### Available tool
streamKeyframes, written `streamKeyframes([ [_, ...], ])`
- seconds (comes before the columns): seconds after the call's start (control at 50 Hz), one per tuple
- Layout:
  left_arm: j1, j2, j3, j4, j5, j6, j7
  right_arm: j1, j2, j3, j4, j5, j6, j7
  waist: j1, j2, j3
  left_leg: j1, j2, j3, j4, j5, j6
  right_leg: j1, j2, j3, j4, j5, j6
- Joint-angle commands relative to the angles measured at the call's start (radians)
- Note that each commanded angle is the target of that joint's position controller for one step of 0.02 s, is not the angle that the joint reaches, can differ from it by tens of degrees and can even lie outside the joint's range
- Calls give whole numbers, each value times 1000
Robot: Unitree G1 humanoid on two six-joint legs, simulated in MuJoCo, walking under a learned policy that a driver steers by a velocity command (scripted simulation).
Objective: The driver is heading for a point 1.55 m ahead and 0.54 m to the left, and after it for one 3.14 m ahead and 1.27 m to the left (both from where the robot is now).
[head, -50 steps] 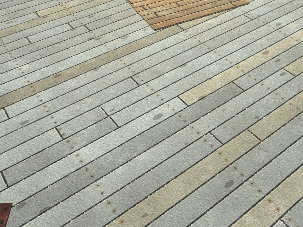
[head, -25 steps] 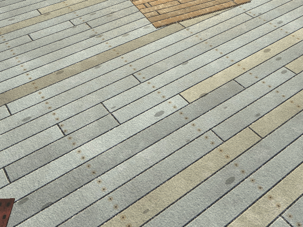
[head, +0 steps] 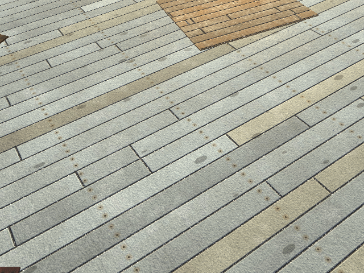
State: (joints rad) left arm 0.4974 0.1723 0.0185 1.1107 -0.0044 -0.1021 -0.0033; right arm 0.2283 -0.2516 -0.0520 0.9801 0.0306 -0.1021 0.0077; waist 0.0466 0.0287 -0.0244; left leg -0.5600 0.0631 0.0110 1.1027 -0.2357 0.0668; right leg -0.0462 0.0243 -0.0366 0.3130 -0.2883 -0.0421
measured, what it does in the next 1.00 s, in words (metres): walks ahead: left foot, then right foot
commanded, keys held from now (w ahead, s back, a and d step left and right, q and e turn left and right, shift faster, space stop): w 0.82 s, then w+q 0.18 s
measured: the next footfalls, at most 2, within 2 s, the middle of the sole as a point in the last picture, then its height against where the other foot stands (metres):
left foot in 0.26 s outside the picture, level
right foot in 0.82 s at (230, 242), level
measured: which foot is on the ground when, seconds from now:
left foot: up 0.00-0.24, down 0.26-0.84, up 0.86-1.00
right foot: down 0.00-0.26, up 0.28-0.80, down 0.82-1.00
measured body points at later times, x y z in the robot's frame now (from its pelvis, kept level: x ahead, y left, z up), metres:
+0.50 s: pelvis +0.28 +0.06 +0.00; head +0.29 +0.07 +0.45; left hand +0.38 +0.33 -0.13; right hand +0.31 -0.20 -0.14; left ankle +0.29 +0.14 -0.74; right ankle +0.30 -0.10 -0.66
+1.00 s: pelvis +0.57 -0.01 +0.00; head +0.59 -0.02 +0.44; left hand +0.65 +0.26 -0.13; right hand +0.63 -0.28 -0.15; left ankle +0.51 +0.14 -0.65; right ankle +0.61 -0.09 -0.74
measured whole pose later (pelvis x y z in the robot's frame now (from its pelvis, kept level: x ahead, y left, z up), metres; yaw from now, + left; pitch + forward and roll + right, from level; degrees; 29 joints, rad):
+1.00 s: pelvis +0.57 -0.01 +0.00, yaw +3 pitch +1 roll -1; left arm 0.20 0.23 0.06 0.92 0.01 -0.12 -0.03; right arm 0.27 -0.27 -0.06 0.97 0.04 -0.08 -0.01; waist 0.00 0.04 0.04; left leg -0.48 0.07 -0.05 1.17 -0.32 0.06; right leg -0.26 0.03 -0.12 0.39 -0.15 -0.06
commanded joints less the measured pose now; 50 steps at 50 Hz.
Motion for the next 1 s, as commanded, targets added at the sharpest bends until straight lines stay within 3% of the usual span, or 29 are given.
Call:
streamKeyframes([
  [0.02, 57, 102, 7, -35, 7, 9, 15, -108, -19, -2, -76, -7, -7, 16, 2, -109, 145, -264, 44, 6, -127, 101, -28, 89, -221, 184, -188, 297, -126],
  [0.08, 57, 155, 15, -56, 8, 14, 30, -277, 12, 19, -146, -5, -6, 21, 31, -107, 175, -144, 1, 49, -383, 209, -51, -23, -203, 128, -226, 293, -128],
  [0.18, 74, 183, 35, -47, -16, 13, 33, -355, -41, 15, -199, 4, -7, 39, 5, -129, 191, -63, -20, 35, -550, 235, -2, 78, -269, 102, -203, 395, -117],
  [0.22, 44, 205, 46, -57, -8, 22, 32, -276, -86, -6, -189, 1, -12, 41, -58, -154, 107, 72, -62, 54, -558, 195, 33, 144, -281, 76, -74, 725, -92],
  [0.24, 25, 210, 49, -62, 0, 32, 30, -150, -120, -27, -155, 3, -11, 36, -127, -169, 21, 230, -98, 75, -546, 175, 56, 140, -262, 50, 78, 900, -75],
  [0.26, 8, 203, 45, -75, 6, 38, 28, 23, -161, -50, -102, 7, -5, 28, -207, -161, -83, 465, -99, 68, -548, 181, 84, 51, -220, 23, 286, 923, -45],
  [0.28, 17, 160, 27, -105, 23, 37, 24, 194, -240, -70, -68, -7, 4, 16, -244, -20, -224, 779, 119, -203, -542, 98, 148, -203, -150, -2, 626, 550, -17],
  [0.3, 158, -12, -14, -99, 2, 13, 8, 235, -267, -69, -47, -25, 3, 30, -147, 268, -395, 1020, 342, -738, -744, -193, 311, -515, 45, 92, 957, -240, 28],
  [0.32, 58, 98, 11, -106, -29, -17, 5, 166, -168, -43, -53, -19, -2, 32, -167, 171, -280, 925, 299, -775, -845, -252, 255, -622, -1, 194, 1079, -250, -1],
  [0.34, -56, 156, 28, -146, -52, -32, 5, 66, -124, -31, -69, -14, -8, 30, -142, 115, -116, 767, 275, -602, -853, -156, 208, -681, -50, 158, 1089, -163, -20],
  [0.36, -125, 174, 35, -159, -42, -36, 17, -25, -97, -19, -87, -18, -14, 34, -106, -19, -43, 591, 234, -455, -875, 20, 172, -618, -107, 137, 1039, -64, -28],
  [0.4, -94, 140, 45, -156, -21, -17, 25, -67, -65, -11, -80, -40, -25, 41, -36, 5, -20, 414, 181, -305, -918, 168, 170, -497, -169, 139, 956, 17, -24],
  [0.42, -79, 124, 48, -153, -22, -4, 26, -56, -48, -7, -67, -38, -26, 42, -22, 22, -7, 381, 160, -259, -943, 172, 173, -475, -175, 133, 921, 21, -23],
  [0.48, -156, 120, 53, -189, -15, 17, 29, -9, -91, -13, -39, -32, -29, 24, -14, 21, 64, 326, 156, -191, -1001, 208, 197, -546, -198, 109, 804, 63, 5],
  [0.52, -261, 134, 59, -226, -5, 16, 29, 36, -107, -15, -27, -33, -22, 7, -37, 5, 87, 360, 146, -165, -1013, 217, 187, -634, -201, 98, 682, 168, 26],
  [0.56, -338, 122, 55, -251, -2, 10, 21, 73, -117, -16, -22, -30, -13, -4, -58, 4, 91, 391, 129, -128, -1013, 243, 164, -652, -189, 84, 537, 286, 32],
  [0.62, -454, 105, 44, -281, -7, 2, 7, 130, -135, -18, -10, -21, -7, -11, -95, 3, 99, 421, 107, -75, -1012, 248, 138, -603, -143, 41, 350, 399, 32],
  [0.72, -587, 118, 37, -337, -18, -6, -23, 219, -140, -24, 29, -12, 15, -16, -129, 15, 128, 600, 174, -85, -943, 274, 129, -642, -115, 40, 221, 337, 8],
  [0.78, -528, 162, 52, -339, -20, -15, -35, 192, -165, -35, 26, -12, 30, -21, -70, 49, 76, 665, 199, -83, -832, 509, 101, -517, -74, 16, 184, 227, -34],
  [0.8, -423, 192, 69, -311, -19, -16, -33, 165, -168, -35, 18, -14, 35, -20, -7, 59, 10, 651, 173, -55, -710, 677, 83, -364, -39, -14, 168, 224, -57],
  [0.82, -243, 245, 96, -256, -17, -15, -26, 154, -143, -25, 6, -20, 39, -20, 70, 45, -103, 560, 116, -14, -502, 706, 52, -109, -40, -8, 179, 247, -93],
  [0.84, -70, 325, 116, -224, 6, -12, -15, 194, -85, -3, -21, -31, 35, -17, 96, -89, -258, 262, 29, 27, -149, 390, 6, 251, -269, 287, 184, 193, -184],
  [0.86, -38, 338, 116, -211, 2, -8, -19, 285, 24, 29, -10, -13, 12, -10, 54, -333, -383, -50, -136, -33, 157, -296, -35, 478, -462, 742, 30, 42, -314],
  [0.88, -86, 245, 88, -221, -3, -10, -21, 222, -98, 0, -10, 12, -9, -7, 73, -218, -300, -147, -77, -164, 259, -309, -14, 408, -428, 700, -3, -10, -263],
  [0.9, -165, 202, 75, -239, 1, -12, -16, 133, -137, -12, -40, 31, -19, -7, 56, -172, -167, -177, -27, -143, 260, -232, 1, 268, -397, 518, -15, 63, -213],
  [0.92, -236, 186, 68, -246, 8, -17, -19, 92, -123, -13, -46, 23, -19, -15, 20, -76, -94, -133, 21, -127, 192, -148, -2, 124, -359, 394, -43, 186, -185],
  [0.94, -282, 149, 59, -244, 11, -23, -21, 70, -118, -25, -46, 8, -5, -23, -10, -62, -43, -96, 54, -123, 126, -94, 0, 26, -316, 308, -90, 194, -159],
  [0.96, -301, 147, 58, -238, 18, -27, -22, 104, -93, -26, -41, 8, 12, -22, -41, -109, -25, -34, 74, -130, 102, -62, -4, -50, -308, 259, -124, 202, -159],
  [1.0, -287, 132, 57, -219, 16, -34, -21, 131, -53, -26, -30, 8, 38, -20, -57, -98, 15, -9, 80, -129, 65, -36, -9, -109, -277, 156, -161, 276, -155],
])
Keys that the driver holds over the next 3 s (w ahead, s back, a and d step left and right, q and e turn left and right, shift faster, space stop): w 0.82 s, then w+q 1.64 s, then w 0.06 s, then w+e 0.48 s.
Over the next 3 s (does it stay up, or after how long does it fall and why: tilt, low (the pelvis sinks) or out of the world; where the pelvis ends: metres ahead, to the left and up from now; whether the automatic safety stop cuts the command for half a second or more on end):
stays up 1.47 0.58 -0.03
